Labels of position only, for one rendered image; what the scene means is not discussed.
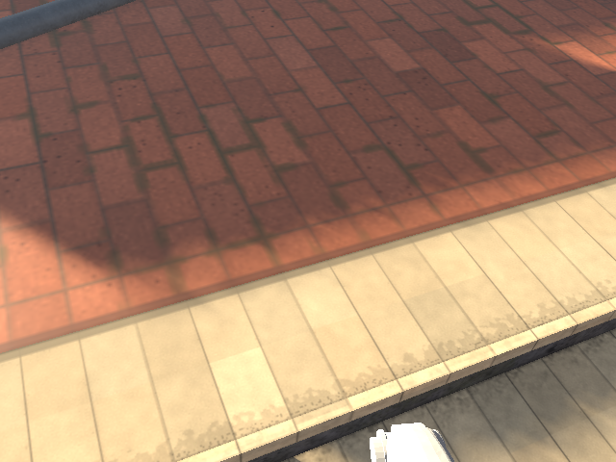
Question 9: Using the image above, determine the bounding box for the robot right thigh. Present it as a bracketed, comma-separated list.
[370, 423, 454, 462]

